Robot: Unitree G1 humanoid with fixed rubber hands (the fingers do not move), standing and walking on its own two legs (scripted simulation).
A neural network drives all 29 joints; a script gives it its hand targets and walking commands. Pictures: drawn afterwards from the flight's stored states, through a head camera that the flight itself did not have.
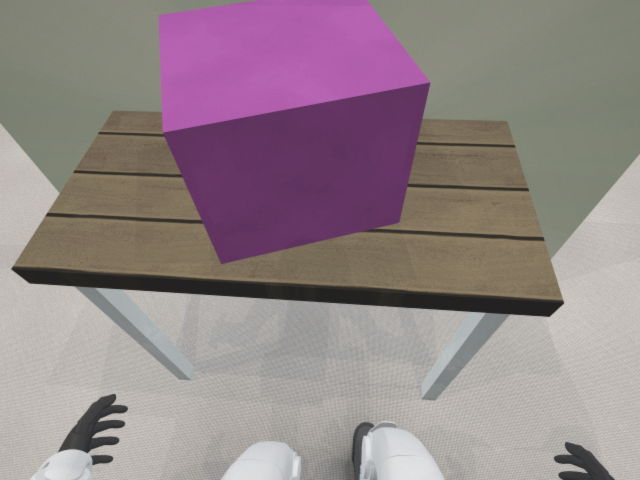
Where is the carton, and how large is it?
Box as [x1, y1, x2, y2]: [158, 0, 430, 263]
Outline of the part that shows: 366,0 255,0 158,15 163,133 221,263 387,225 399,221 430,82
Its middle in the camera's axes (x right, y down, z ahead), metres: -0.05 -0.18 +0.60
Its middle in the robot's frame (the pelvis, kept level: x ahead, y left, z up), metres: +0.58 +0.07 +0.09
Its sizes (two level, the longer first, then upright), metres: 0.297 0.272 0.255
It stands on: a table, 0.70 m high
